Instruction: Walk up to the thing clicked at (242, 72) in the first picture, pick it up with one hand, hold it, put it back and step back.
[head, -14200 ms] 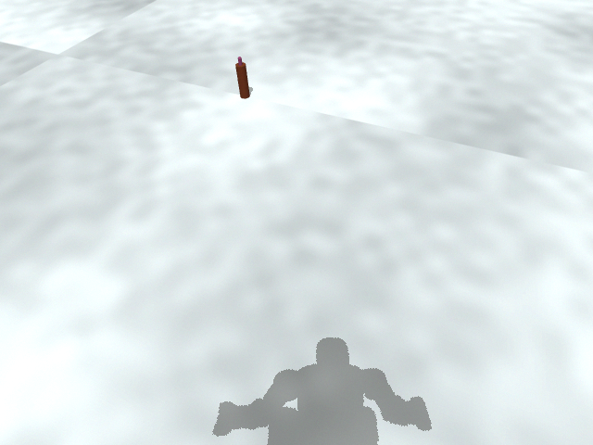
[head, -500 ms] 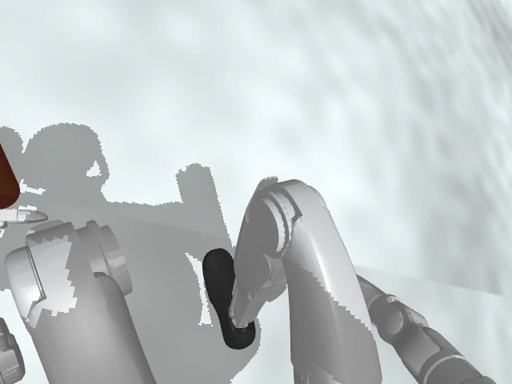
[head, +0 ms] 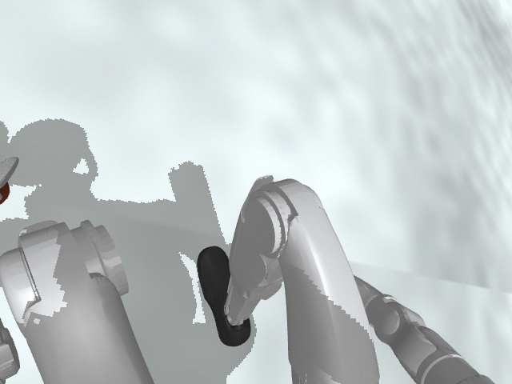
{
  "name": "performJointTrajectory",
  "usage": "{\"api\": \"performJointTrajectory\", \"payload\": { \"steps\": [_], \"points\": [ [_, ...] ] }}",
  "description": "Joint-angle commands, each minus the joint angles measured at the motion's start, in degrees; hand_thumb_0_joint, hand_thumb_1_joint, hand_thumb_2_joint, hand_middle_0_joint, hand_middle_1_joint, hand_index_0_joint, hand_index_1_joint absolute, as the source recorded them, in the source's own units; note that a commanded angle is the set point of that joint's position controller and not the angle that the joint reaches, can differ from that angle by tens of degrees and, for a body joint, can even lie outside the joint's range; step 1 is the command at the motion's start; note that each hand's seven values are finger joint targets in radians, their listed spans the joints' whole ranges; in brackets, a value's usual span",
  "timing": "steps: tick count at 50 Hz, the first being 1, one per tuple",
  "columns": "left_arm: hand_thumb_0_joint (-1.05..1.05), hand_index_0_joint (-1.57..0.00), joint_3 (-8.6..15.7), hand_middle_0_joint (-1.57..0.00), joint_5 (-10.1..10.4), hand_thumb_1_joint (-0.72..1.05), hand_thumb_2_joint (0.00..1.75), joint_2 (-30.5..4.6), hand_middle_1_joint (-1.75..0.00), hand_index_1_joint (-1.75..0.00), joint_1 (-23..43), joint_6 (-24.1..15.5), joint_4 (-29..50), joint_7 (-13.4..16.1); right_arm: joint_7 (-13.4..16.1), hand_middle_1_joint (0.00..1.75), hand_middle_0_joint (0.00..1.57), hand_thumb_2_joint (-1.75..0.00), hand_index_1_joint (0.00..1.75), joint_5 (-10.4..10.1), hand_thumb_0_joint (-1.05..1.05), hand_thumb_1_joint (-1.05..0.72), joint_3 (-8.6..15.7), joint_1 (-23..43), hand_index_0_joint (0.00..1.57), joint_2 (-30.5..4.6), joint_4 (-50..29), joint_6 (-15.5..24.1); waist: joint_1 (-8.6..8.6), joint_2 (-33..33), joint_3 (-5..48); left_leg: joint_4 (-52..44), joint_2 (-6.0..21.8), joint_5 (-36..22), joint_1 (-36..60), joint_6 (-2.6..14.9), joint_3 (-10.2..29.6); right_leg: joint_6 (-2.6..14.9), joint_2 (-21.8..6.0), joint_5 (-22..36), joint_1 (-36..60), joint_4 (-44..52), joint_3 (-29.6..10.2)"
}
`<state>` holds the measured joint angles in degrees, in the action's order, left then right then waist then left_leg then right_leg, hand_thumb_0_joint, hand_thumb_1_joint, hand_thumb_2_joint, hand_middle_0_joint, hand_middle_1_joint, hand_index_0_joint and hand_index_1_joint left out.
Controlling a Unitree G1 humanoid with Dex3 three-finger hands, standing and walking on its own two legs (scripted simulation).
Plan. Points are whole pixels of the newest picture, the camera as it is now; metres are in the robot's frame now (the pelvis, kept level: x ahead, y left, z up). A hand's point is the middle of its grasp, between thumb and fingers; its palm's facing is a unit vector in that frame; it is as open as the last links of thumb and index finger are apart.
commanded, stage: settle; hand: left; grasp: from the side
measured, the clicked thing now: out of the picture +0.43 +0.27 -0.16
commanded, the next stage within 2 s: none
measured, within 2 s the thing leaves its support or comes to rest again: leaves its support in 0.48 s
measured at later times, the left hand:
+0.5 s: hand out of the picture +0.41 +0.28 -0.15, palm faces +0.25 -0.97 -0.02, open 8.8 cm
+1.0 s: hand out of the picture +0.39 +0.30 -0.03, palm faces +0.25 -0.97 -0.06, open 8.8 cm
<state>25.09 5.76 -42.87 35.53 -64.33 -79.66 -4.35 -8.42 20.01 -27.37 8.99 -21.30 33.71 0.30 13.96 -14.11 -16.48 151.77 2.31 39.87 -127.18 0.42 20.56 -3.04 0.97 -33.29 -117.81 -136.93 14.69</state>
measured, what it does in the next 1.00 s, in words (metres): stands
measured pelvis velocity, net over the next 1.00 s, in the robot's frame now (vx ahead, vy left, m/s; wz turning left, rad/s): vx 0.02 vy -0.01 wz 0.11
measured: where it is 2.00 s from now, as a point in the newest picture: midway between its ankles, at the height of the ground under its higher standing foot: (170, 346)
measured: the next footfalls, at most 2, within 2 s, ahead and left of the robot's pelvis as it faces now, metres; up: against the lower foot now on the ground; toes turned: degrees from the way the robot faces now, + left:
none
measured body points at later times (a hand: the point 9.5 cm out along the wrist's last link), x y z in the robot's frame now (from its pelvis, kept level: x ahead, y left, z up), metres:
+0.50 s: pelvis +0.00 +0.00 +0.01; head +0.22 +0.18 +0.35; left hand +0.40 +0.33 -0.15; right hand +0.17 -0.25 -0.04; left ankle +0.09 +0.12 -0.25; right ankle +0.15 -0.12 -0.25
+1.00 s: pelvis +0.02 -0.01 +0.04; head +0.21 +0.12 +0.43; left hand +0.37 +0.35 -0.03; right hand +0.20 -0.24 -0.06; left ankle +0.09 +0.12 -0.25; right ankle +0.15 -0.12 -0.25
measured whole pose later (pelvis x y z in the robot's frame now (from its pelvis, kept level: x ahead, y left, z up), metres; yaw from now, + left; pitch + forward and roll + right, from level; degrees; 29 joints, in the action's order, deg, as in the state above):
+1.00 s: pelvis +0.02 -0.01 +0.04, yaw +6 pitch +26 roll -11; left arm 19.6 8.4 -29.0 27.8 -38.9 -48.8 -10.0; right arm -6.1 8.6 -9.6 -0.6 -16.7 38.6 -1.7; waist 7.6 -2.8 -0.4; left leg 141.2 2.1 39.9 -128.8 1.0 10.3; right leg -1.4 -2.4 -37.6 -122.2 -133.4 7.6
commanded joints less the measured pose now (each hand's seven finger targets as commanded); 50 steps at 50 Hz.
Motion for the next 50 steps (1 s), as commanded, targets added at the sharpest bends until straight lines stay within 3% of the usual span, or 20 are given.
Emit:
{"api": "performJointTrajectory", "payload": {
  "steps": [1,7,14,22,25,27,29,31,33,34,35,37,40,41,42,43,45,46,49,50],
  "points": [
    [0.00,-0.99,1.4,-1.00,0.0,0.42,0.98,-10.9,-0.99,-1.00,14.2,-3.6,8.1,1.1,1.1,0.30,0.20,-0.90,0.30,0.1,0.00,-0.88,6.7,-1.7,0.20,-19.9,-1.1,-0.3,6.12,29.1,31.7,-19.7,2.0,-3.3,21.1,-1.68,-5.0,3.21,3.4,6.6,14.0,9.5,4.4],
    [0.00,-1.13,2.5,-1.15,0.0,0.50,1.20,-11.8,-1.22,-1.24,14.2,-3.2,7.5,1.3,1.1,0.30,0.20,-0.90,0.30,0.0,0.00,-0.90,6.6,-1.7,0.20,-20.1,-1.6,-0.5,5.81,29.5,30.8,-20.4,2.1,-1.8,20.7,-1.76,-4.7,3.34,3.4,5.3,13.2,9.5,4.8],
    [0.00,-1.28,3.9,-1.29,0.6,0.47,1.34,-12.4,-1.38,-1.40,13.8,-2.2,13.8,1.0,1.3,0.30,0.20,-0.90,0.30,-0.3,0.00,-0.90,7.7,-2.6,0.20,-20.2,-1.5,-0.6,5.01,32.4,34.7,-20.4,2.1,-6.1,24.0,-2.12,-5.0,3.35,3.3,8.9,15.0,9.1,4.4],
    [0.00,-1.31,3.6,-1.33,-0.1,0.40,1.33,-13.8,-1.42,-1.44,14.3,1.4,33.1,0.6,1.6,0.30,0.20,-0.91,0.30,-1.3,0.00,-0.91,11.3,-5.4,0.20,-19.1,-1.4,-1.0,1.86,41.5,44.8,-22.6,2.1,-10.6,30.8,-2.74,-7.0,4.47,2.9,11.6,16.3,9.0,2.0],
    [0.00,-1.32,1.2,-1.34,1.1,0.35,1.28,-10.3,-1.42,-1.44,15.4,3.8,39.5,-0.2,1.6,0.30,0.20,-0.91,0.30,-2.7,0.00,-0.92,12.7,-5.6,0.20,-18.6,-2.9,-0.6,2.01,43.0,46.8,-24.2,2.0,-11.2,32.1,-2.81,-6.9,4.74,2.5,11.8,14.9,8.8,1.4],
    [0.00,-1.33,-0.6,-1.34,1.6,0.31,1.29,-5.9,-1.43,-1.45,11.6,6.6,36.5,-0.6,1.8,0.30,0.20,-0.91,0.30,-3.7,0.00,-0.92,13.8,-8.3,0.20,-17.4,-0.1,-0.9,1.65,39.3,44.9,-24.6,1.8,-8.5,29.9,-2.30,-7.3,4.65,2.5,9.7,13.7,10.2,0.7],
    [0.00,-1.31,-0.9,-1.32,2.6,0.32,1.29,-5.8,-1.41,-1.43,15.3,7.6,41.7,-0.8,1.8,0.30,0.20,-0.91,0.30,-4.3,0.00,-0.92,14.4,-10.1,0.20,-16.8,0.9,-0.9,1.41,40.0,46.3,-24.9,1.5,-7.8,29.2,-2.01,-7.9,4.68,2.4,9.3,14.0,10.8,0.2],
    [0.00,-1.30,-1.1,-1.31,2.2,0.30,1.26,-6.9,-1.40,-1.42,15.6,9.0,44.5,-1.1,2.0,0.30,0.20,-0.90,0.30,-5.3,0.00,-0.91,15.6,-10.3,0.20,-16.0,1.0,-0.9,-0.13,40.0,46.9,-25.8,1.3,-5.7,28.3,-1.65,-8.4,4.98,2.1,7.2,12.0,10.9,-0.6],
    [0.00,-1.31,-1.8,-1.31,2.5,0.30,1.25,-3.9,-1.40,-1.42,12.6,10.6,43.6,-1.7,2.1,0.30,0.20,-0.90,0.30,-6.1,0.00,-0.91,16.9,-11.6,0.20,-15.2,1.8,-1.1,-0.55,37.4,47.4,-26.2,1.0,-5.5,27.4,-1.44,-8.7,5.01,2.0,7.0,11.7,11.2,-1.1],
    [0.00,-1.28,-3.9,-1.29,2.7,0.30,1.26,-1.7,-1.39,-1.40,13.2,11.1,43.9,-2.2,2.0,0.30,0.20,-0.90,0.30,-6.6,0.00,-0.91,17.3,-11.4,0.20,-14.7,2.1,-1.0,-0.35,36.5,46.9,-26.2,0.9,-4.4,26.7,-1.21,-9.0,5.06,1.9,6.1,10.6,11.6,-1.4],
    [0.00,-1.28,-4.1,-1.29,3.2,0.30,1.25,-1.1,-1.39,-1.40,15.3,11.5,45.4,-2.4,2.1,0.30,0.20,-0.90,0.30,-7.1,0.00,-0.91,17.8,-11.9,0.20,-14.3,2.0,-0.9,-0.17,36.1,47.3,-26.7,0.6,-3.3,26.1,-1.02,-9.0,5.11,1.9,5.2,10.3,12.0,-1.5],
    [0.00,-1.28,-1.9,-1.28,3.2,0.31,1.23,-3.3,-1.37,-1.39,14.0,12.7,47.1,-2.8,2.4,0.30,0.20,-0.90,0.30,-8.1,0.00,-0.90,19.1,-12.6,0.20,-14.0,2.2,-1.1,-2.41,36.3,49.1,-28.0,0.5,-3.5,27.0,-1.00,-9.4,5.21,1.4,4.6,9.6,12.0,-2.2],
    [0.00,-1.28,-3.7,-1.29,3.7,0.34,1.26,0.4,-1.38,-1.40,14.4,14.9,48.0,-4.0,2.6,0.30,0.20,-0.90,0.30,-9.4,0.00,-0.89,20.7,-13.5,0.20,-13.3,1.9,-1.3,-2.56,36.4,50.9,-29.4,0.3,-4.1,29.2,-1.19,-9.4,5.53,0.9,4.8,7.3,11.9,-2.8],
    [0.00,-1.28,-5.6,-1.28,3.9,0.32,1.25,3.0,-1.39,-1.40,13.3,15.5,47.0,-4.4,2.6,0.30,0.20,-0.90,0.30,-9.8,0.00,-0.89,20.8,-13.7,0.20,-12.9,1.9,-1.4,-2.02,35.6,50.7,-29.7,0.1,-3.9,28.5,-1.11,-9.5,5.46,0.7,4.5,7.8,12.3,-2.9],
    [0.00,-1.28,-2.7,-1.28,4.1,0.31,1.26,0.3,-1.39,-1.40,14.2,15.9,48.9,-4.0,2.7,0.30,0.20,-0.90,0.30,-10.2,0.00,-0.89,21.5,-14.3,0.20,-12.3,2.1,-1.3,-3.67,34.4,52.5,-29.3,-0.1,-4.3,27.5,-0.76,-10.6,5.48,0.9,4.7,9.0,13.1,-3.6],
    [0.00,-1.29,-2.1,-1.29,4.1,0.28,1.25,-0.7,-1.39,-1.40,14.5,16.3,49.4,-4.0,2.9,0.30,0.20,-0.90,0.30,-10.6,0.00,-0.90,22.0,-14.7,0.20,-11.9,2.4,-1.3,-4.27,34.4,53.6,-29.2,-0.4,-4.3,26.8,-0.52,-11.5,5.46,0.8,4.4,9.9,13.4,-4.1],
    [0.00,-1.28,-4.5,-1.29,4.8,0.28,1.25,4.2,-1.38,-1.40,12.1,17.6,46.8,-5.3,2.9,0.30,0.20,-0.90,0.30,-11.1,0.00,-0.89,22.5,-15.4,0.20,-11.4,2.6,-1.3,-3.63,32.8,53.7,-29.4,-0.6,-5.9,27.1,-0.50,-12.1,5.40,0.7,5.4,10.2,13.7,-4.3],
    [0.00,-1.28,-2.7,-1.28,4.9,0.26,1.23,1.9,-1.37,-1.39,14.1,17.6,49.9,-5.4,3.1,0.30,0.20,-0.90,0.30,-11.6,0.00,-0.89,23.1,-15.7,0.20,-11.1,2.6,-1.3,-4.30,32.5,55.0,-29.3,-0.7,-5.8,26.8,-0.27,-12.4,5.45,0.6,5.1,10.1,14.1,-4.7],
    [0.00,-1.27,-2.1,-1.28,4.6,0.26,1.23,1.7,-1.37,-1.39,12.6,19.0,49.4,-6.3,3.5,0.30,0.20,-0.90,0.30,-12.4,0.00,-0.89,24.1,-16.5,0.20,-10.4,2.8,-1.4,-5.44,31.3,56.7,-30.1,-0.9,-6.8,26.5,-0.07,-13.6,5.41,0.4,5.3,11.7,14.9,-5.6],
    [0.00,-1.27,-2.8,-1.28,4.6,0.22,1.25,3.5,-1.38,-1.40,9.2,19.7,46.6,-6.8,3.6,0.30,0.20,-0.90,0.30,-12.9,0.00,-0.90,24.6,-16.0,0.20,-10.3,2.3,-1.4,-5.31,30.0,56.1,-30.4,-0.9,-6.3,26.6,0.01,-13.7,5.43,0.2,4.6,10.7,15.1,-5.8]
  ]
}}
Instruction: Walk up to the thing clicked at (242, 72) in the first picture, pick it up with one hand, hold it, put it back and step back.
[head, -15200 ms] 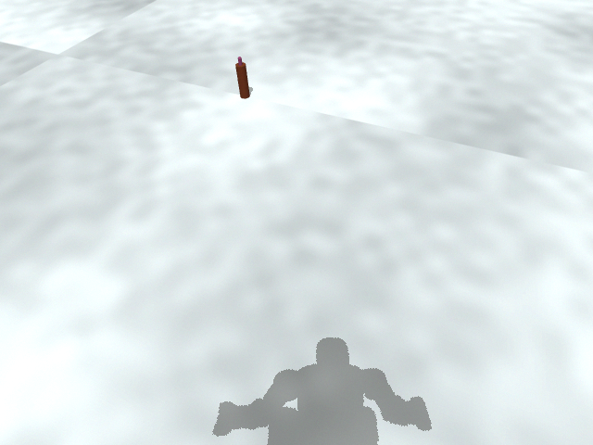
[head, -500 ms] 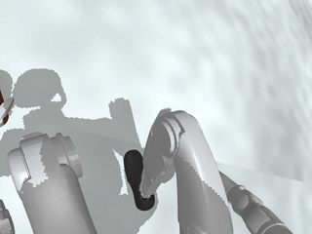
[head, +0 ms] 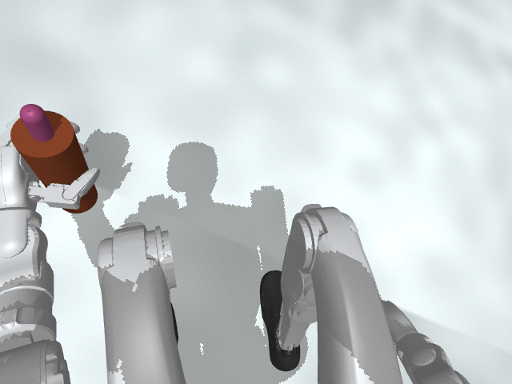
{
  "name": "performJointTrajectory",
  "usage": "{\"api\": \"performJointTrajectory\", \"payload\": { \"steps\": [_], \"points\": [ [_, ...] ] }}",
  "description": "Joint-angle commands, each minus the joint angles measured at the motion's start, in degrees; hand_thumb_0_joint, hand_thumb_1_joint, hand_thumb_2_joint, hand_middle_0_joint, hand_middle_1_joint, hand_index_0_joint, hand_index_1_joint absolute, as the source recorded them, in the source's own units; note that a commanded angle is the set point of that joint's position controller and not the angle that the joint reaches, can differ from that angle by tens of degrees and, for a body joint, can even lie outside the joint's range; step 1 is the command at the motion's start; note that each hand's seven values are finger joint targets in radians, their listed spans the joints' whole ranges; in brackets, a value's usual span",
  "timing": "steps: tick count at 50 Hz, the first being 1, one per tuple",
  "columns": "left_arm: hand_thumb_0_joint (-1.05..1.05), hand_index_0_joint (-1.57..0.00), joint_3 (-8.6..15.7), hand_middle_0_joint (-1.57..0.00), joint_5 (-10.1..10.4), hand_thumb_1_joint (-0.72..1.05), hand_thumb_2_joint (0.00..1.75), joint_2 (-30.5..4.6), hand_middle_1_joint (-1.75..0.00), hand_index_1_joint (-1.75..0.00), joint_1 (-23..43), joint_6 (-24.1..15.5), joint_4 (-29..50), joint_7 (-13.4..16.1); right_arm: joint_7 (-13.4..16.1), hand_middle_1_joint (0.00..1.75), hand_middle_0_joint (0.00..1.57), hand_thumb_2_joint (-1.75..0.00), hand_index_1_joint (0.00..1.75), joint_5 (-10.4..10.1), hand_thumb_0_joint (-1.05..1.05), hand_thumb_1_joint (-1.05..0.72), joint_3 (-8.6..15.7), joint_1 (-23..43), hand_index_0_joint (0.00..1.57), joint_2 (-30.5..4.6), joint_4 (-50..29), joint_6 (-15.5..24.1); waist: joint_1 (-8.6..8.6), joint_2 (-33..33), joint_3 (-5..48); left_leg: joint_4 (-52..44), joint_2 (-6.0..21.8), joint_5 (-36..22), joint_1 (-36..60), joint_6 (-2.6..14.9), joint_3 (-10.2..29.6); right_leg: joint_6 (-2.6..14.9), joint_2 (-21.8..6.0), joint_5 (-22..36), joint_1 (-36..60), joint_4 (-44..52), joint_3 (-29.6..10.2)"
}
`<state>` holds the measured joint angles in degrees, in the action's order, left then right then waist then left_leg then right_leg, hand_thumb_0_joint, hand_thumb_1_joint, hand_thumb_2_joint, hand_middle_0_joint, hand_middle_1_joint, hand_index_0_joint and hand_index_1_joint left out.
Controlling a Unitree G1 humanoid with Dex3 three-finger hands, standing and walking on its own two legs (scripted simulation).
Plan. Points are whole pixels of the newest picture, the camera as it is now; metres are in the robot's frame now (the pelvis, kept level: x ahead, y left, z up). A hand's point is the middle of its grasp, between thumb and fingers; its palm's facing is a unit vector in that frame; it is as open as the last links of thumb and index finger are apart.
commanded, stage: settle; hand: left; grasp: from the side
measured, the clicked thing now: (60, 164) +0.41 +0.27 -0.07
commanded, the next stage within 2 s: lift in 1.08 s
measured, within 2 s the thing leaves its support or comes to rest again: neither
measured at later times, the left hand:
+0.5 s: hand (68, 145) +0.41 +0.24 -0.02, palm faces +0.13 -0.99 -0.05, open 8.8 cm
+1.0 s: hand (62, 135) +0.41 +0.24 +0.01, palm faces +0.15 -0.99 -0.06, open 8.8 cm
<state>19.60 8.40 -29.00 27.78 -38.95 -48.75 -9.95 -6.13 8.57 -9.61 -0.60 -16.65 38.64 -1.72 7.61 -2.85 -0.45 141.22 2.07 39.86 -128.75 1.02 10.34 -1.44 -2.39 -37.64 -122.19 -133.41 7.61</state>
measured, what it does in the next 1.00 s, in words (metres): rises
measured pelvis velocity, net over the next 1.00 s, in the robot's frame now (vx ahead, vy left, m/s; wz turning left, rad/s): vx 0.01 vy -0.01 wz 0.09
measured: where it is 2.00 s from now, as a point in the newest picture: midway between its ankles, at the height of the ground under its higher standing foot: (224, 351)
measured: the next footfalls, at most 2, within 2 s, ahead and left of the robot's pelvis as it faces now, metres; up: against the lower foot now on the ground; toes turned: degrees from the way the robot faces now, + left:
none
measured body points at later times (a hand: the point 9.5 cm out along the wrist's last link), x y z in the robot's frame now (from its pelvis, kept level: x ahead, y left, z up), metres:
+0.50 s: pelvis +0.01 -0.01 +0.04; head +0.22 +0.06 +0.43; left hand +0.40 +0.30 -0.01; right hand +0.17 -0.27 -0.09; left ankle +0.08 +0.12 -0.29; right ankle +0.12 -0.13 -0.29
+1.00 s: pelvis +0.01 -0.01 +0.06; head +0.22 +0.05 +0.46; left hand +0.40 +0.29 +0.02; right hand +0.17 -0.26 -0.07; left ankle +0.08 +0.12 -0.29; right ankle +0.12 -0.13 -0.29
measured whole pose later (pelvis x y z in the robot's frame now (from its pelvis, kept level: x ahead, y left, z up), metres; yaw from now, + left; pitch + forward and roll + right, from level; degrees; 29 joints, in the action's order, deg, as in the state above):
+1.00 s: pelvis +0.01 -0.01 +0.06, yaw +5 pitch +33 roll -4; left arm 20.9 8.0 -21.3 29.2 -31.9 -45.0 -13.1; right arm -2.5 3.7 -1.4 -4.7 -15.9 39.8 2.0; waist 6.3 0.2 6.7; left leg 127.8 2.4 39.9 -121.7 0.0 4.1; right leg -0.1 -3.2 -39.1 -119.3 -125.0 2.9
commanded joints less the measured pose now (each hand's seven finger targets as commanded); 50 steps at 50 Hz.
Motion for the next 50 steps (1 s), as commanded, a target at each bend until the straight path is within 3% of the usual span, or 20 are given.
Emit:
{"api": "performJointTrajectory", "payload": {
  "steps": [1,2,3,7,11,12,13,16,19,22,24,26,27,33,37,44,45,47,49,50],
  "points": [
    [0.00,-1.26,2.2,-1.27,2.3,0.26,1.26,-9.3,-1.38,-1.40,18.7,-5.4,16.6,-1.5,1.3,0.30,0.20,-0.90,0.30,-1.5,0.00,-0.89,6.7,-6.6,0.20,-14.7,-2.7,0.7,1.52,18.7,40.4,-20.0,-0.7,-7.1,28.0,-0.63,-3.5,3.76,3.5,9.5,16.1,11.7,1.2],
    [0.00,-1.26,5.1,-1.27,2.6,0.26,1.25,-12.8,-1.37,-1.39,21.2,-5.6,21.3,-1.4,1.6,0.30,0.20,-0.90,0.30,-1.8,0.00,-0.89,7.3,-7.4,0.20,-14.4,-2.4,0.8,0.09,18.7,42.9,-19.9,-0.7,-7.4,28.4,-0.45,-4.2,3.71,3.6,9.7,17.7,12.5,0.6],
    [0.00,-1.28,5.4,-1.28,2.6,0.23,1.24,-13.4,-1.38,-1.40,21.2,-5.3,22.2,-1.5,1.8,0.30,0.20,-0.90,0.30,-2.2,0.00,-0.90,7.5,-7.0,0.20,-14.2,-2.8,0.8,-0.38,19.4,43.5,-20.8,-0.9,-6.7,28.3,-0.36,-4.5,3.76,3.4,8.9,17.3,12.5,0.3],
    [0.00,-1.28,5.6,-1.29,3.8,0.21,1.27,-10.3,-1.40,-1.42,20.0,-3.9,21.3,-2.2,2.2,0.30,0.20,-0.90,0.30,-3.1,0.00,-0.90,8.5,-8.1,0.20,-13.5,-2.6,1.5,-0.32,16.8,44.6,-21.3,-1.0,-7.9,28.5,-0.17,-5.2,3.69,3.3,9.5,18.6,13.4,-0.4],
    [0.00,-1.30,6.1,-1.32,3.0,0.20,1.26,-12.0,-1.41,-1.43,21.5,-3.4,25.5,-2.3,2.7,0.30,0.20,-0.90,0.30,-3.5,0.00,-0.91,9.4,-9.0,0.20,-13.0,-2.5,1.9,-1.29,17.8,48.0,-21.8,-0.9,-10.8,31.0,-0.27,-5.8,3.79,2.9,11.4,20.4,14.0,-1.6],
    [0.00,-1.30,5.8,-1.32,3.1,0.19,1.27,-10.2,-1.41,-1.43,17.8,-2.8,22.6,-2.6,2.8,0.30,0.20,-0.90,0.30,-3.7,0.00,-0.91,9.5,-8.9,0.20,-13.0,-3.2,1.9,-1.25,16.7,47.7,-22.3,-1.0,-11.2,31.4,-0.11,-5.7,3.73,2.9,11.4,20.3,14.5,-1.5],
    [0.00,-1.30,5.9,-1.32,3.2,0.20,1.27,-11.1,-1.40,-1.43,21.8,-2.8,26.1,-2.7,2.9,0.30,0.20,-0.90,0.30,-3.8,0.00,-0.91,9.8,-9.2,0.20,-12.8,-2.5,2.1,-1.54,17.8,48.6,-22.3,-1.0,-11.3,32.0,-0.23,-6.1,3.86,2.9,11.6,20.1,14.4,-1.8],
    [0.00,-1.30,4.9,-1.31,3.7,0.22,1.27,-7.5,-1.40,-1.42,19.2,-1.6,22.4,-2.9,3.0,0.30,0.20,-0.90,0.30,-4.2,0.00,-0.90,10.1,-9.7,0.20,-12.7,-2.5,2.6,-0.81,15.2,46.5,-23.0,-1.1,-11.5,30.7,-0.01,-6.1,3.69,2.7,11.8,20.7,15.5,-1.9],
    [0.00,-1.31,6.4,-1.32,3.4,0.19,1.28,-10.2,-1.41,-1.43,21.4,-1.8,26.1,-2.9,3.3,0.30,0.20,-0.90,0.30,-4.3,0.00,-0.91,10.6,-10.2,0.20,-12.3,-2.6,2.9,-1.93,16.6,48.6,-23.6,-1.0,-11.5,32.4,-0.04,-6.6,3.74,2.6,11.4,21.7,16.3,-2.5],
    [0.00,-1.32,4.7,-1.33,3.5,0.17,1.29,-6.4,-1.42,-1.45,18.7,-0.9,21.6,-3.4,3.5,0.30,0.20,-0.90,0.30,-4.6,0.00,-0.90,11.0,-9.6,0.20,-12.1,-2.7,3.3,-0.98,14.1,46.1,-24.5,-1.2,-9.9,30.7,0.21,-6.7,3.71,2.5,10.3,21.2,17.2,-2.5],
    [0.00,-1.32,6.5,-1.34,3.7,0.19,1.29,-9.0,-1.42,-1.44,21.3,-1.2,25.1,-3.2,3.7,0.30,0.20,-0.90,0.30,-4.6,0.00,-0.91,11.5,-10.3,0.20,-12.1,-2.5,3.5,-2.01,15.2,48.6,-24.7,-1.1,-10.3,32.6,0.21,-7.0,3.70,2.5,10.5,21.9,17.9,-2.9],
    [0.00,-1.32,5.5,-1.33,3.3,0.20,1.29,-7.5,-1.42,-1.44,20.3,-0.9,23.4,-3.4,3.9,0.30,0.20,-0.90,0.30,-4.6,0.00,-0.91,11.5,-10.3,0.20,-11.9,-2.5,3.7,-1.60,14.7,47.5,-25.4,-1.2,-10.0,31.9,0.18,-7.2,3.65,2.4,10.2,22.6,18.3,-2.9],
    [0.00,-1.33,6.5,-1.34,3.2,0.19,1.30,-9.0,-1.43,-1.45,20.7,-0.9,24.0,-3.3,3.9,0.30,0.20,-0.90,0.30,-4.6,0.00,-0.91,11.7,-10.3,0.20,-11.7,-2.4,3.8,-2.21,13.5,48.2,-25.1,-1.3,-9.3,30.8,0.40,-7.6,3.53,2.5,9.8,23.7,18.9,-3.5],
    [0.00,-1.32,5.6,-1.34,3.1,0.23,1.31,-6.6,-1.42,-1.45,21.1,-0.8,22.8,-3.2,4.2,0.30,0.20,-0.90,0.30,-5.0,0.00,-0.90,12.0,-10.2,0.20,-11.5,-2.4,4.4,-1.85,14.3,48.0,-26.9,-1.2,-10.9,34.2,0.11,-7.1,3.94,2.3,10.3,21.3,18.8,-3.1],
    [0.00,-1.33,6.3,-1.35,2.7,0.22,1.32,-8.1,-1.42,-1.45,23.0,-0.9,25.0,-2.8,4.3,0.30,0.20,-0.90,0.30,-4.8,0.00,-0.91,12.3,-11.3,0.20,-10.9,-2.2,4.7,-2.28,14.2,50.5,-27.5,-1.4,-10.7,34.8,0.21,-7.8,3.78,2.2,10.3,23.9,20.1,-3.9],
    [0.00,-1.30,4.7,-1.32,2.9,0.26,1.33,-4.7,-1.41,-1.44,20.6,-0.2,20.4,-3.2,4.5,0.30,0.20,-0.90,0.30,-5.3,0.00,-0.90,12.5,-10.9,0.20,-10.9,-2.2,5.2,-1.47,12.9,48.0,-28.7,-1.6,-10.7,35.7,0.29,-7.5,3.86,2.1,10.0,22.4,21.1,-3.7],
    [0.00,-1.31,5.9,-1.32,2.6,0.26,1.34,-7.3,-1.41,-1.44,23.4,-0.5,23.0,-2.9,4.5,0.30,0.20,-0.90,0.30,-5.2,0.00,-0.90,12.3,-11.4,0.20,-10.9,-1.8,5.2,-2.23,13.7,49.2,-28.7,-1.5,-11.5,36.0,0.10,-7.4,3.98,2.1,10.6,22.8,20.8,-3.9],
    [0.00,-1.30,4.5,-1.31,2.2,0.23,1.33,-5.9,-1.41,-1.43,21.9,-0.5,22.4,-3.0,4.3,0.30,0.20,-0.90,0.30,-5.2,0.00,-0.90,12.4,-11.4,0.20,-10.8,-2.4,5.2,-1.90,14.7,49.1,-29.3,-1.6,-12.2,37.5,0.03,-7.4,4.08,2.0,10.8,22.4,20.9,-3.8],
    [0.00,-1.30,6.0,-1.32,2.2,0.24,1.34,-7.3,-1.41,-1.45,22.7,-0.6,22.6,-3.0,4.4,0.30,0.20,-0.90,0.30,-5.1,0.00,-0.90,12.4,-11.6,0.20,-10.5,-1.9,5.2,-2.51,13.3,50.0,-29.1,-1.6,-12.3,37.0,0.20,-7.8,3.86,2.1,11.1,24.2,21.5,-4.1],
    [0.00,-1.30,5.1,-1.31,2.4,0.23,1.33,-6.1,-1.40,-1.43,22.2,-0.6,22.1,-3.0,4.4,0.30,0.20,-0.90,0.30,-5.3,0.00,-0.90,12.4,-11.5,0.20,-10.4,-2.3,5.2,-1.82,13.2,49.4,-29.1,-1.7,-11.2,36.3,0.35,-7.8,3.88,2.0,10.4,24.0,21.7,-4.1]
  ]
}}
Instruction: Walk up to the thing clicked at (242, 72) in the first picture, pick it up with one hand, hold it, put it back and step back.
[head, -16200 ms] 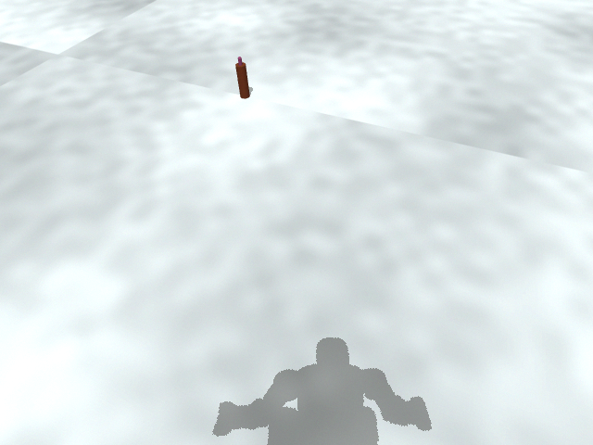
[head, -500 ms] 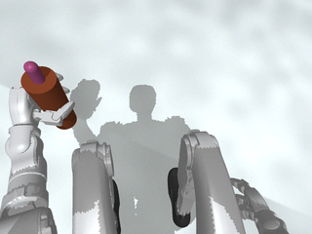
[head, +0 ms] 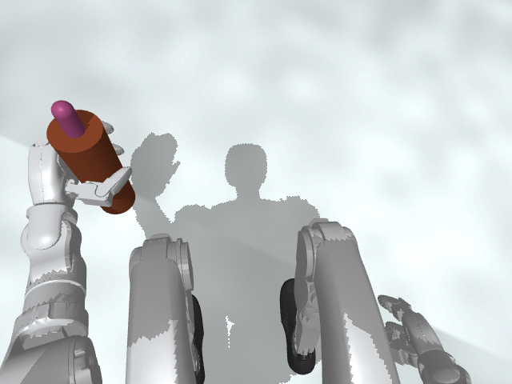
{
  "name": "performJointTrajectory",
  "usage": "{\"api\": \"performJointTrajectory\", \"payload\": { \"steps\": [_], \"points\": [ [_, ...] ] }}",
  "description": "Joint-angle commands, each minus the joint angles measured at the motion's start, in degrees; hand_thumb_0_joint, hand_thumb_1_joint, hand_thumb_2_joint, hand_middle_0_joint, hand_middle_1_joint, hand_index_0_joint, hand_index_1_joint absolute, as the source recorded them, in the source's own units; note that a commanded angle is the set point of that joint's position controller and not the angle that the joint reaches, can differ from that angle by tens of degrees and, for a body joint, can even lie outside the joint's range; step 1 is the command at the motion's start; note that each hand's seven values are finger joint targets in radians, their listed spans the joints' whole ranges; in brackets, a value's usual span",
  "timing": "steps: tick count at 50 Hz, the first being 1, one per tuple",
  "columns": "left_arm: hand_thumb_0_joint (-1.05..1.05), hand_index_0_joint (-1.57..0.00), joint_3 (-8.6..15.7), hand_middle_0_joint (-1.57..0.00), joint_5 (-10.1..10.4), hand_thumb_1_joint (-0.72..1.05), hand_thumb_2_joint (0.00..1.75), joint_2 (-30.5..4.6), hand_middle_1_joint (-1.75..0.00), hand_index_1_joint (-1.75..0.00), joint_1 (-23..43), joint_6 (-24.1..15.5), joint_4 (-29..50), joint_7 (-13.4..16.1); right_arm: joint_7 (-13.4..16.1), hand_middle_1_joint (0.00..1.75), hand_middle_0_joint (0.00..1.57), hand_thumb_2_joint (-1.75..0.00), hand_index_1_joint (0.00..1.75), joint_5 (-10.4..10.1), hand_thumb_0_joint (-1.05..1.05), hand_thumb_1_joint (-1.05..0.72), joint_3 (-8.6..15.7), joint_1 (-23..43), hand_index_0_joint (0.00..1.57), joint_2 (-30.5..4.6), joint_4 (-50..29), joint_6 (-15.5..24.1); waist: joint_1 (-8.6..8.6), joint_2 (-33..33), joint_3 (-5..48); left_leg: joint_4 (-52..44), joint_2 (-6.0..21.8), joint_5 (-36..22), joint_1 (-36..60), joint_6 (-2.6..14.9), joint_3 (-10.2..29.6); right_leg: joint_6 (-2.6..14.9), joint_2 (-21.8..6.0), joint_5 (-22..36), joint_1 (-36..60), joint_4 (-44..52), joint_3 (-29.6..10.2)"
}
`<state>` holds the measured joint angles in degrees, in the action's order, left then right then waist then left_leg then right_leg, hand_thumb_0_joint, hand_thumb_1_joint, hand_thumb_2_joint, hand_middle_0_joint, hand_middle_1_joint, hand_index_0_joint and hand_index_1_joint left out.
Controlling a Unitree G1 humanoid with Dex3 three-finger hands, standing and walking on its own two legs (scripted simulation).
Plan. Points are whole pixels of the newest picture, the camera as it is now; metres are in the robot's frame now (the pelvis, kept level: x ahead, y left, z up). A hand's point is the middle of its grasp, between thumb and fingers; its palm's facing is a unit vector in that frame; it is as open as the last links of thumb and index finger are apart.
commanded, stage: settle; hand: left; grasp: from the side
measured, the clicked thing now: (95, 163) +0.43 +0.22 -0.05
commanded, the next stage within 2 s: lift in 0.08 s
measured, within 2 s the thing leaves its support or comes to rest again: neither
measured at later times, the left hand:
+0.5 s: hand (98, 168) +0.41 +0.21 -0.02, palm faces +0.02 -1.00 -0.05, open 8.8 cm
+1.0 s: hand (33, 126) +0.39 +0.20 +0.14, palm faces +0.07 -1.00 -0.05, open 8.8 cm
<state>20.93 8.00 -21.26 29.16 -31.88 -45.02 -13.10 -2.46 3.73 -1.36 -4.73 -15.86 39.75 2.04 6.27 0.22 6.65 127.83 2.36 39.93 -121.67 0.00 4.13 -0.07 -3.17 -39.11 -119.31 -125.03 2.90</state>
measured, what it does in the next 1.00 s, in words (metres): rises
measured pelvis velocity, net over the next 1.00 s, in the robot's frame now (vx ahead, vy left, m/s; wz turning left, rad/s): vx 0.02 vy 0.00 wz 0.02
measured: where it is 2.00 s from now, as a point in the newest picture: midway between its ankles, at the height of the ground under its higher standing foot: (245, 350)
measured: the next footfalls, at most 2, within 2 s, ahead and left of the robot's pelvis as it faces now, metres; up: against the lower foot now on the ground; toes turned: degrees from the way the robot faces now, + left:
none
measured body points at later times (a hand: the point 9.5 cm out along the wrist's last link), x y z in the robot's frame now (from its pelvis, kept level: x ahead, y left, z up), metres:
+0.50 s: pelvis +0.00 +0.00 +0.02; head +0.21 +0.03 +0.42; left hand +0.40 +0.26 -0.01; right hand +0.14 -0.27 -0.11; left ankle +0.08 +0.12 -0.35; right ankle +0.09 -0.13 -0.35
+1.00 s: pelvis +0.02 +0.00 +0.14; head +0.20 +0.02 +0.55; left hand +0.39 +0.25 +0.14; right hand +0.19 -0.25 +0.01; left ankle +0.08 +0.12 -0.35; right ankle +0.09 -0.13 -0.35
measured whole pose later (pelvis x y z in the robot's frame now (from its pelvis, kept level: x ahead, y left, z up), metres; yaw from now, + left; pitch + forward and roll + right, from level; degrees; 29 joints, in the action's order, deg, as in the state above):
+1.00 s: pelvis +0.02 +0.00 +0.14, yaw +1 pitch +31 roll -3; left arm 13.3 11.8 -16.0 12.9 -18.9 -20.3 -8.4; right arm 1.7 -1.5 0.3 -6.6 -14.5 35.6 3.6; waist 2.6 1.8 9.4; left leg 102.3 3.0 38.2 -95.3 -0.3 2.4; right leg -0.2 -2.5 -37.1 -93.6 -99.8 3.1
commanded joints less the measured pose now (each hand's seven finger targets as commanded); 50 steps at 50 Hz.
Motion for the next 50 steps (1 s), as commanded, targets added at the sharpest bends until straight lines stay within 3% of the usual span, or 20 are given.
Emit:
{"api": "performJointTrajectory", "payload": {
  "steps": [1,6,8,9,11,14,18,19,21,23,27,29,31,35,36,40,41,45,47,50],
  "points": [
    [0.00,-1.29,3.9,-1.31,3.1,0.24,1.34,-13.3,-1.40,-1.43,21.7,-7.7,18.4,0.1,0.6,0.30,0.20,-0.90,0.30,-0.3,0.00,-0.90,4.0,-7.6,0.20,-11.2,-3.2,1.6,-0.39,10.2,42.7,-16.0,-1.9,-12.0,29.7,1.22,-1.5,2.52,2.8,12.4,21.3,13.0,0.7],
    [0.00,-1.27,3.4,-1.29,2.6,0.27,1.35,-12.8,-1.38,-1.42,19.5,-7.6,15.9,0.2,0.7,0.30,0.20,-0.90,0.30,-0.3,0.00,-0.89,3.9,-6.9,0.20,-11.3,-3.6,1.7,-0.70,10.6,41.2,-16.6,-1.9,-11.7,30.5,1.19,-1.3,2.73,2.8,11.7,19.7,13.4,0.7],
    [0.00,-1.28,4.3,-1.30,2.5,0.27,1.36,-14.7,-1.39,-1.43,20.8,-8.2,18.2,0.4,0.8,0.30,0.20,-0.90,0.30,-0.4,0.00,-0.90,4.1,-7.2,0.20,-11.2,-3.9,1.7,-0.94,9.8,42.0,-16.6,-1.9,-10.1,29.5,1.34,-1.8,2.58,2.8,10.9,21.3,14.1,0.3],
    [0.00,-1.28,3.2,-1.30,2.5,0.27,1.36,-13.5,-1.40,-1.43,20.4,-8.0,17.7,0.2,0.8,0.30,0.20,-0.90,0.30,-0.5,0.00,-0.89,4.1,-7.1,0.20,-11.2,-4.2,1.7,-0.27,10.0,41.5,-17.0,-2.0,-9.5,29.2,1.36,-1.8,2.55,2.8,10.5,21.5,14.3,0.3],
    [0.00,-1.34,4.7,-1.33,3.0,0.20,1.25,-15.1,-1.44,-1.44,20.8,-8.1,19.7,0.5,0.8,0.30,0.20,-0.91,0.30,-0.5,0.00,-0.93,4.0,-7.5,0.20,-11.0,-4.0,1.8,-1.23,9.9,42.8,-17.2,-2.0,-9.4,29.2,1.38,-2.1,2.43,2.9,10.5,23.4,14.8,0.0],
    [0.00,-1.32,2.9,-1.30,3.6,0.21,1.24,-12.5,-1.41,-1.41,17.7,-7.5,18.9,-0.2,0.8,0.30,0.20,-0.90,0.30,-1.0,0.00,-0.93,4.2,-6.9,0.20,-11.5,-4.9,2.0,-0.80,11.9,42.0,-18.8,-1.8,-9.8,32.3,1.00,-1.0,2.88,2.7,10.3,20.0,14.2,0.5],
    [0.00,-1.32,3.4,-1.31,4.1,0.24,1.25,-15.2,-1.42,-1.42,18.9,-7.1,25.9,-1.0,1.3,0.30,0.20,-0.90,0.30,-1.4,0.00,-0.93,4.4,-7.5,0.20,-11.3,-5.5,2.3,-1.45,12.6,45.1,-19.3,-1.9,-10.9,33.8,1.15,-1.5,2.86,2.7,11.4,22.8,15.4,-0.1],
    [0.00,-1.32,2.8,-1.31,4.2,0.24,1.25,-14.3,-1.42,-1.41,18.2,-6.7,26.5,-1.1,1.3,0.30,0.20,-0.90,0.30,-1.5,0.00,-0.93,4.3,-7.6,0.20,-11.1,-5.7,2.4,-1.16,13.0,45.0,-19.9,-1.9,-11.0,34.1,1.16,-1.5,2.82,2.7,11.5,23.6,15.8,-0.1],
    [0.00,-1.31,4.1,-1.30,5.1,0.23,1.25,-14.6,-1.41,-1.41,17.1,-5.8,27.3,-0.9,1.6,0.30,0.20,-0.90,0.30,-1.9,0.00,-0.92,4.6,-7.8,0.20,-11.0,-5.7,2.6,-1.59,10.8,45.7,-19.8,-1.9,-10.9,33.7,1.47,-1.8,2.60,2.9,11.5,25.1,17.2,-0.6],
    [0.00,-1.30,3.1,-1.29,6.0,0.24,1.25,-12.4,-1.41,-1.40,15.0,-4.9,28.3,-0.8,1.8,0.30,0.20,-0.90,0.30,-2.3,0.00,-0.92,4.7,-7.6,0.20,-10.9,-6.4,2.8,-1.55,10.7,45.4,-21.2,-2.0,-10.3,34.6,1.53,-1.5,2.64,2.9,11.0,25.7,18.4,-0.6],
    [0.00,-1.31,2.9,-1.29,5.8,0.27,1.27,-12.7,-1.41,-1.41,13.3,-3.6,30.7,0.2,2.3,0.30,0.20,-0.90,0.30,-3.0,0.00,-0.91,4.9,-7.1,0.20,-10.4,-7.1,3.1,-2.25,9.7,43.5,-23.5,-1.9,-7.9,34.4,1.50,-1.2,2.74,2.9,9.2,26.4,20.6,-0.8],
    [0.00,-1.30,1.5,-1.28,6.2,0.28,1.28,-11.0,-1.41,-1.41,11.4,-3.0,31.8,0.0,2.5,0.30,0.20,-0.90,0.30,-3.2,0.00,-0.91,5.0,-6.9,0.20,-10.4,-7.6,3.4,-2.11,9.9,44.2,-24.1,-1.9,-10.1,36.6,1.56,-1.3,2.68,2.9,11.0,27.8,21.6,-1.0],
    [0.00,-1.32,2.5,-1.30,6.3,0.27,1.29,-13.0,-1.43,-1.42,12.2,-2.2,35.7,0.4,2.8,0.30,0.20,-0.90,0.30,-3.5,0.00,-0.91,5.3,-7.5,0.20,-10.4,-7.8,3.5,-2.66,9.5,45.2,-25.2,-1.8,-10.7,37.9,1.68,-1.4,2.59,2.9,11.4,30.0,23.3,-1.4],
    [0.00,-1.29,0.9,-1.27,6.3,0.27,1.28,-9.4,-1.40,-1.40,7.2,0.3,36.1,1.4,3.1,0.30,0.20,-0.90,0.30,-4.2,0.00,-0.90,5.4,-7.1,0.20,-9.8,-8.6,3.5,-3.38,8.8,43.7,-28.6,-1.7,-12.6,41.8,1.51,-0.9,2.61,2.9,12.7,31.9,26.1,-1.4],
    [0.00,-1.28,1.8,-1.26,6.3,0.28,1.27,-10.9,-1.40,-1.39,9.0,0.3,40.2,1.9,3.2,0.30,0.20,-0.90,0.30,-4.2,0.00,-0.90,5.5,-7.4,0.20,-9.5,-8.8,3.6,-3.66,9.1,45.3,-29.4,-1.7,-12.7,42.6,1.39,-0.8,2.59,3.0,12.8,33.6,26.8,-1.3],
    [0.00,-1.27,1.4,-1.25,6.5,0.27,1.27,-10.4,-1.39,-1.38,7.8,2.2,43.5,3.1,3.8,0.30,0.20,-0.90,0.30,-4.8,0.00,-0.90,5.7,-7.3,0.20,-9.0,-9.1,3.5,-3.84,8.4,44.9,-32.8,-1.7,-12.6,46.1,1.49,-0.9,2.27,3.0,13.3,38.2,31.1,-1.7],
    [0.00,-1.26,0.2,-1.25,6.7,0.26,1.27,-8.4,-1.39,-1.38,4.7,2.9,41.3,3.3,4.0,0.30,0.20,-0.90,0.30,-5.1,0.00,-0.90,5.6,-7.2,0.20,-8.8,-9.4,3.6,-3.57,6.9,43.9,-33.9,-1.7,-12.6,47.0,1.55,-0.7,2.13,3.0,13.3,39.2,32.3,-1.6],
    [0.00,-1.25,-1.2,-1.23,6.2,0.31,1.28,-8.2,-1.37,-1.37,3.0,4.7,46.3,4.6,4.6,0.30,0.20,-0.90,0.30,-5.3,0.00,-0.89,5.5,-7.8,0.20,-8.1,-9.3,3.5,-4.27,7.4,45.1,-37.5,-1.6,-17.6,53.8,1.37,-1.0,1.85,3.1,17.4,45.3,36.6,-1.8],
    [0.00,-1.25,-2.5,-1.23,6.3,0.33,1.28,-5.9,-1.37,-1.37,-1.6,5.8,45.2,5.0,4.9,0.30,0.20,-0.90,0.30,-5.6,0.00,-0.89,5.3,-7.4,0.20,-7.8,-9.6,3.8,-4.19,7.0,42.8,-39.9,-1.6,-19.0,56.4,1.11,-0.5,1.90,3.2,18.3,46.0,38.6,-1.3],
    [0.00,-1.22,-4.5,-1.20,6.5,0.29,1.26,-4.0,-1.36,-1.35,-2.6,6.4,45.8,5.4,5.3,0.30,0.20,-0.90,0.30,-5.9,0.00,-0.89,5.1,-7.2,0.20,-7.4,-9.6,4.3,-3.94,6.3,39.8,-43.4,-1.4,-18.5,59.4,0.96,-0.2,1.68,3.3,18.8,49.2,42.1,-1.2]
  ]
}}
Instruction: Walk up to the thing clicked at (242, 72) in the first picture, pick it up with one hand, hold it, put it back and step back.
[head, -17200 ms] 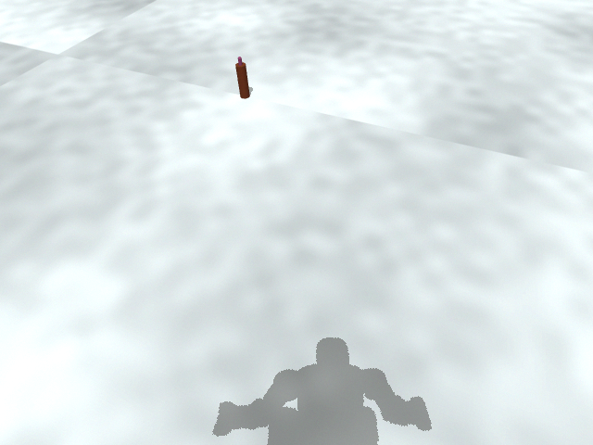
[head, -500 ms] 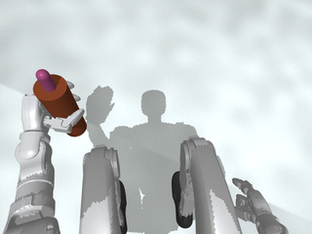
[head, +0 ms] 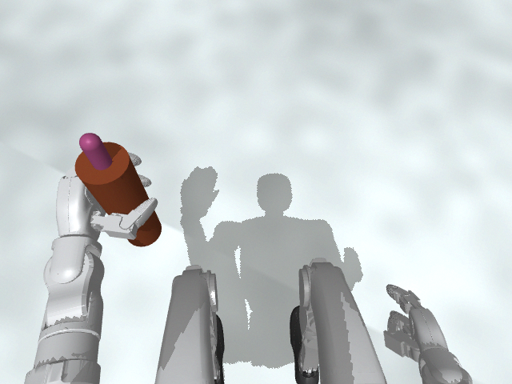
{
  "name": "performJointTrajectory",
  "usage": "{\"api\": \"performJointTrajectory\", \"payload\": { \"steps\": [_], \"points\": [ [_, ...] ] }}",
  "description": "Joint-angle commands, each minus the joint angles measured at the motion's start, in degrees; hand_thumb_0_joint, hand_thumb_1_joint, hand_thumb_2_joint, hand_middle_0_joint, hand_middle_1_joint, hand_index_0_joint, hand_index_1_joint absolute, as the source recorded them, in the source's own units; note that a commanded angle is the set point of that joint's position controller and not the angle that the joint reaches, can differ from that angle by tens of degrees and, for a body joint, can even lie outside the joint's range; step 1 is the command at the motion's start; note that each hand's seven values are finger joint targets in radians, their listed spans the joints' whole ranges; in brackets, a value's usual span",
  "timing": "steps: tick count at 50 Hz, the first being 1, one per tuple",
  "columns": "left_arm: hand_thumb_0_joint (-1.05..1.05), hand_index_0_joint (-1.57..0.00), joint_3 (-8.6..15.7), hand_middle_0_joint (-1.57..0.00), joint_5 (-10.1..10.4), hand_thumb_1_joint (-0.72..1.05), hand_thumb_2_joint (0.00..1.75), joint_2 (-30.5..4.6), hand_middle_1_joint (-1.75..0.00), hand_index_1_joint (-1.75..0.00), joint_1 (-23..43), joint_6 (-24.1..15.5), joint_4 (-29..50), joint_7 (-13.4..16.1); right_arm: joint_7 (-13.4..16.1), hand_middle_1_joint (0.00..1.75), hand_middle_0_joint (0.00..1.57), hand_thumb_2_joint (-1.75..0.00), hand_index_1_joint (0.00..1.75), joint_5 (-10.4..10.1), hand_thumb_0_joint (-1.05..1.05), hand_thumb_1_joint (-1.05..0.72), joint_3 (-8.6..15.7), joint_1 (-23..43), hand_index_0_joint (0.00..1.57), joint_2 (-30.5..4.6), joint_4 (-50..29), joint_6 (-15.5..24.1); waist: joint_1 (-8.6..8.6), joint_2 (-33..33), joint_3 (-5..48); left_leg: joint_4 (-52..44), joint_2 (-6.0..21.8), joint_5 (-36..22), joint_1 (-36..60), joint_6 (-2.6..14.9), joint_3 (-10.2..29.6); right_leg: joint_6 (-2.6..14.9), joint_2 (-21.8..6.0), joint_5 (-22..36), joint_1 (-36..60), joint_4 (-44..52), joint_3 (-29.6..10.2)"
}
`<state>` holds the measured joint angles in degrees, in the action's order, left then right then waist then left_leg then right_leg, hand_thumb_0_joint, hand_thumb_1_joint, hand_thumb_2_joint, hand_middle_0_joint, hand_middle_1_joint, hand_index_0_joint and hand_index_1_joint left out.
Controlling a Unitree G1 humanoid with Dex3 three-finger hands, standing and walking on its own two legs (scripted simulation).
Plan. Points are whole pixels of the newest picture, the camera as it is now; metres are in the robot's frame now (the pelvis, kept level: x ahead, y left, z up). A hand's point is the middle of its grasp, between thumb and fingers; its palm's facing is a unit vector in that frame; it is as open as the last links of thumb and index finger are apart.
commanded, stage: lift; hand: left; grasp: from the side
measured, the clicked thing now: (122, 195) +0.38 +0.20 -0.01
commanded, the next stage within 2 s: hold in 1.26 s
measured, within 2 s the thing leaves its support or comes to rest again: neither
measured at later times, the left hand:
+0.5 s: hand (63, 163) +0.36 +0.20 +0.14, palm faces +0.06 -1.00 -0.02, open 8.8 cm
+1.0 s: hand (38, 119) +0.37 +0.19 +0.20, palm faces +0.06 -1.00 -0.01, open 8.8 cm
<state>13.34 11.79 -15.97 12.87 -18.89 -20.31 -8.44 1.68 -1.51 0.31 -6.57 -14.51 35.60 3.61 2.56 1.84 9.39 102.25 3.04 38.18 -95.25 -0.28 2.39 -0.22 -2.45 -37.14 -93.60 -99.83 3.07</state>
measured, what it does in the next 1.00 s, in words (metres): rises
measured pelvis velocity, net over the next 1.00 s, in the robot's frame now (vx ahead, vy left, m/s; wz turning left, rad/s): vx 0.04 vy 0.00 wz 0.03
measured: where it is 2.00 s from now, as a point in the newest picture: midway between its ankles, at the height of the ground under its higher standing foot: (258, 365)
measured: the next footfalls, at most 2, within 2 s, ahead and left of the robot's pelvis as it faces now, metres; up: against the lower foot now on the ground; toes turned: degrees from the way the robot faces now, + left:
none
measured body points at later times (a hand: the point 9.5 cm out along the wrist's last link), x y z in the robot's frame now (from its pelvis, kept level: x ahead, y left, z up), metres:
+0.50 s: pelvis +0.02 +0.01 +0.13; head +0.12 +0.03 +0.57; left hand +0.35 +0.25 +0.15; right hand +0.17 -0.24 +0.02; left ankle +0.06 +0.12 -0.49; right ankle +0.07 -0.13 -0.49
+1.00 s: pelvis +0.04 +0.00 +0.18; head +0.11 +0.02 +0.63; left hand +0.36 +0.24 +0.21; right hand +0.17 -0.24 +0.07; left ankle +0.06 +0.12 -0.49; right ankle +0.07 -0.13 -0.49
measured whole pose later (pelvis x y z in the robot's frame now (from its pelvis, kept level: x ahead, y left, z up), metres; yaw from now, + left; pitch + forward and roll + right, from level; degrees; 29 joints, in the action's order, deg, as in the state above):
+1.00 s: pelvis +0.04 +0.00 +0.18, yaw +2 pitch +11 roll -2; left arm 8.2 11.1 -13.4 7.4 -18.7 -26.5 -7.5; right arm 4.7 -0.2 -1.6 -13.2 -12.5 38.8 4.4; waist 2.2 0.7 3.5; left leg 58.1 2.7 26.7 -42.7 -0.3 0.2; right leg -0.8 -1.8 -25.4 -41.1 -55.4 3.3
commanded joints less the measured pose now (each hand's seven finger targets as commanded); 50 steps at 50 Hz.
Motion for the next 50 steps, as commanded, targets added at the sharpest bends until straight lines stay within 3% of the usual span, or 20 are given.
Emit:
{"api": "performJointTrajectory", "payload": {
  "steps": [1,2,3,6,9,11,17,21,22,25,26,28,31,35,36,39,43,45,49,50],
  "points": [
    [0.00,-1.21,3.4,-1.20,2.2,0.29,1.26,-10.5,-1.35,-1.34,14.2,-6.6,23.1,1.2,1.3,0.30,0.20,-0.90,0.30,-0.5,0.00,-0.89,3.4,-5.7,0.20,-8.5,-5.4,2.8,-0.53,5.1,37.5,-18.7,-2.1,-17.8,34.2,1.29,1.1,1.75,2.6,17.8,25.6,18.4,-1.5],
    [0.00,-1.22,4.5,-1.20,2.2,0.30,1.25,-11.6,-1.35,-1.34,13.5,-6.6,24.4,1.8,1.4,0.30,0.20,-0.90,0.30,-0.5,0.00,-0.89,3.2,-5.9,0.20,-8.0,-5.2,2.8,-0.91,4.8,37.2,-19.8,-2.3,-17.9,34.5,1.33,0.8,1.61,2.6,18.4,28.6,19.8,-1.7],
    [0.00,-1.22,3.0,-1.20,2.3,0.27,1.24,-9.9,-1.34,-1.34,11.8,-6.2,22.2,2.0,1.6,0.30,0.20,-0.89,0.30,-0.6,0.00,-0.88,3.0,-5.5,0.20,-8.0,-5.2,3.0,-0.08,3.6,34.9,-21.0,-2.4,-17.1,34.8,1.39,0.8,1.49,2.7,18.3,29.4,21.2,-1.7],
    [0.00,-1.21,4.3,-1.20,2.5,0.29,1.28,-9.5,-1.35,-1.35,11.0,-6.6,20.0,3.2,1.7,0.30,0.20,-0.89,0.30,-0.5,0.00,-0.88,2.6,-5.5,0.20,-7.4,-4.7,3.5,-0.57,3.1,31.9,-24.0,-2.4,-18.7,36.6,1.33,0.8,1.50,2.8,19.7,32.7,23.9,-1.8],
    [0.00,-1.23,1.8,-1.21,1.7,0.30,1.28,-8.9,-1.36,-1.36,13.2,-7.2,19.7,3.3,2.0,0.30,0.20,-0.89,0.30,-0.1,0.00,-0.88,2.5,-5.6,0.20,-7.4,-4.3,3.8,-0.07,4.8,28.7,-27.5,-2.2,-18.6,40.7,0.93,0.9,1.61,2.7,19.6,33.8,26.7,-1.7],
    [0.00,-1.24,1.8,-1.22,1.0,0.31,1.28,-9.7,-1.36,-1.36,12.9,-7.4,19.1,3.2,2.1,0.30,0.20,-0.89,0.30,0.0,0.00,-0.88,2.6,-5.8,0.20,-7.3,-4.0,4.0,-0.29,5.2,26.9,-30.1,-2.2,-17.6,42.5,0.70,0.9,1.67,2.6,18.7,35.5,29.2,-1.7],
    [0.00,-1.27,-0.5,-1.26,1.9,0.30,1.28,-7.4,-1.38,-1.38,12.7,-7.5,16.4,1.4,1.9,0.30,0.20,-0.90,0.30,0.0,0.00,-0.89,2.0,-4.9,0.20,-7.5,-4.2,4.7,-0.10,5.4,23.2,-37.3,-2.2,-15.5,49.2,0.20,1.6,1.59,2.8,16.9,39.6,35.0,-0.9],
    [0.00,-1.31,0.7,-1.30,2.4,0.31,1.29,-8.5,-1.41,-1.41,14.8,-7.8,17.5,1.1,1.8,0.30,0.20,-0.90,0.30,-0.1,0.00,-0.89,1.9,-5.7,0.20,-7.5,-3.8,4.7,-0.78,5.5,22.8,-40.2,-2.2,-18.4,52.9,-0.01,1.5,1.68,2.8,19.1,43.1,37.5,-0.5],
    [0.00,-1.32,-0.4,-1.30,2.3,0.29,1.30,-7.7,-1.43,-1.42,13.7,-7.7,16.6,0.9,1.8,0.30,0.20,-0.90,0.30,-0.1,0.00,-0.89,1.8,-5.7,0.20,-7.4,-3.8,4.6,-0.68,5.1,22.0,-41.3,-2.1,-19.0,54.3,-0.08,1.7,1.66,2.9,19.5,43.6,38.1,-0.2],
    [0.00,-1.31,0.4,-1.29,2.3,0.30,1.30,-8.1,-1.42,-1.42,14.6,-7.8,15.4,0.7,1.7,0.30,0.20,-0.90,0.30,0.1,0.00,-0.89,1.8,-5.8,0.20,-7.8,-3.7,4.4,-1.08,5.2,21.1,-43.1,-2.0,-20.6,56.3,-0.21,1.6,1.76,3.0,20.7,44.8,39.2,0.2],
    [0.00,-1.30,-1.0,-1.29,2.2,0.30,1.30,-6.9,-1.41,-1.41,14.7,-7.8,14.8,0.4,1.8,0.30,0.20,-0.90,0.30,0.2,0.00,-0.89,1.7,-6.0,0.20,-7.6,-3.9,4.4,-0.52,5.2,21.0,-43.8,-1.9,-21.2,57.7,-0.27,1.5,1.74,3.1,21.2,45.3,39.8,0.3],
    [0.00,-1.32,0.4,-1.31,2.2,0.31,1.30,-8.9,-1.42,-1.42,16.5,-8.1,17.6,0.7,2.0,0.30,0.20,-0.90,0.30,0.2,0.00,-0.89,1.7,-6.5,0.20,-7.6,-3.6,4.2,-1.05,6.0,21.8,-44.9,-2.0,-21.3,59.3,-0.31,1.4,1.73,2.9,21.2,47.1,41.0,0.2],
    [0.00,-1.29,-0.9,-1.28,2.7,0.30,1.30,-6.4,-1.41,-1.41,14.0,-7.3,15.5,0.7,2.2,0.30,0.20,-0.90,0.30,0.4,0.00,-0.89,1.2,-6.9,0.20,-7.0,-3.8,4.0,-0.54,3.6,20.9,-46.1,-2.2,-22.8,59.9,-0.16,0.8,1.68,3.2,22.9,50.5,43.2,0.2],
    [0.00,-1.30,-0.8,-1.28,2.0,0.32,1.31,-6.9,-1.42,-1.42,14.3,-7.0,14.2,1.2,2.7,0.30,0.20,-0.90,0.30,0.5,0.00,-0.89,1.3,-7.1,0.20,-7.3,-3.8,3.9,-0.58,2.5,19.4,-48.3,-2.2,-24.2,62.1,-0.12,0.5,1.56,3.1,24.2,53.5,45.6,0.0],
    [0.00,-1.29,0.3,-1.27,1.8,0.29,1.32,-9.2,-1.42,-1.42,17.2,-7.5,18.1,1.3,2.8,0.30,0.20,-0.90,0.30,0.6,0.00,-0.89,1.2,-6.9,0.20,-7.0,-3.6,3.8,-1.03,4.1,19.7,-48.4,-2.4,-23.8,61.9,0.02,0.0,1.49,2.9,24.3,54.5,46.3,-0.5],
    [0.00,-1.27,-0.5,-1.25,2.2,0.27,1.30,-7.2,-1.41,-1.41,15.7,-7.3,16.2,1.2,3.2,0.30,0.20,-0.90,0.30,0.7,0.00,-0.89,0.9,-7.0,0.20,-6.5,-3.7,3.7,-0.43,3.5,19.1,-49.7,-2.5,-24.9,63.7,0.09,-0.4,1.32,3.0,25.8,57.3,48.0,-0.6],
    [0.00,-1.25,0.7,-1.24,2.0,0.32,1.32,-8.3,-1.41,-1.41,17.0,-7.5,17.4,1.5,3.6,0.30,0.20,-0.90,0.30,0.9,0.00,-0.89,1.0,-7.1,0.20,-6.3,-3.3,3.4,-1.16,3.7,18.1,-51.8,-2.6,-26.0,65.6,0.06,-0.7,1.39,3.0,26.7,59.6,49.9,-0.7],
    [0.00,-1.25,-0.3,-1.23,1.9,0.30,1.31,-6.3,-1.40,-1.40,14.6,-7.0,12.7,1.4,3.6,0.30,0.20,-0.90,0.30,1.0,0.00,-0.89,1.0,-7.1,0.20,-6.1,-3.3,3.4,-0.46,2.3,15.9,-52.5,-2.5,-26.1,65.4,0.11,-0.9,1.28,3.1,26.9,60.4,50.9,-0.5],
    [0.00,-1.24,0.8,-1.22,1.4,0.30,1.30,-8.4,-1.39,-1.39,16.0,-7.7,13.4,0.6,3.8,0.30,0.20,-0.90,0.30,1.2,0.00,-0.89,1.3,-7.4,0.20,-6.2,-2.7,3.2,-0.78,3.2,15.7,-53.9,-2.5,-26.2,66.7,0.11,-1.3,1.34,2.9,27.3,62.3,52.3,-0.7],
    [0.00,-1.24,-1.1,-1.23,1.5,0.29,1.29,-6.3,-1.39,-1.39,15.3,-7.6,12.5,0.1,3.7,0.30,0.20,-0.90,0.30,1.2,0.00,-0.89,1.1,-6.9,0.20,-6.0,-3.2,3.0,-0.28,3.2,14.9,-54.3,-2.4,-26.6,67.8,-0.03,-1.2,1.34,3.0,27.4,62.2,52.6,-0.6]
  ]
}}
